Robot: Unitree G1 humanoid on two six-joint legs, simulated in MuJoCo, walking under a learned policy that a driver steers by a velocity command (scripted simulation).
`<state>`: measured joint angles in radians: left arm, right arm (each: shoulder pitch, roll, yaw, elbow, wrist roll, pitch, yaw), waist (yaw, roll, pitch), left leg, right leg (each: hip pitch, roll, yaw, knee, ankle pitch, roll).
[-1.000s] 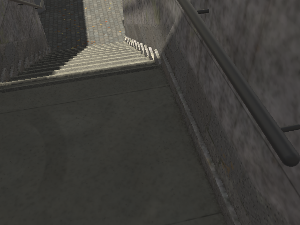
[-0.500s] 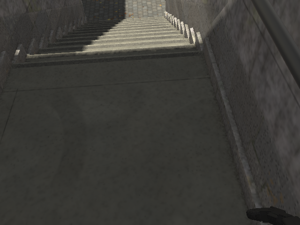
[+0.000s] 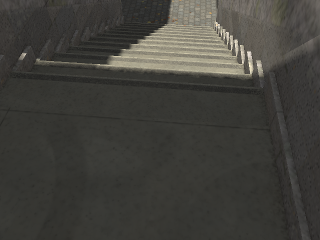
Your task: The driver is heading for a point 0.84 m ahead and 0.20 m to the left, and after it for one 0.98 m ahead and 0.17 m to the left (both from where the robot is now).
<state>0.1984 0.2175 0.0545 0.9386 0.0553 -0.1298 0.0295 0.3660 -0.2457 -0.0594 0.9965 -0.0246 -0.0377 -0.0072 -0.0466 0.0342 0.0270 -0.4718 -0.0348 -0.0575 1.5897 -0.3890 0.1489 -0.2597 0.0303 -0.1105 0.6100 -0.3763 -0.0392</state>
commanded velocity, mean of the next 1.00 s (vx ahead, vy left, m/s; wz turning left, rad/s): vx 0.88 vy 0.00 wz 0.59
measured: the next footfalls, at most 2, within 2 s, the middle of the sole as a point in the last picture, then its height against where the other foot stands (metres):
left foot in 0.24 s outside the picture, level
right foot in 0.64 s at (134, 147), level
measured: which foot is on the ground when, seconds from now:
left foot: up 0.00-0.22, down 0.24-0.64, up 0.66-1.00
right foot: down 0.00-0.24, up 0.26-0.62, down 0.64-1.00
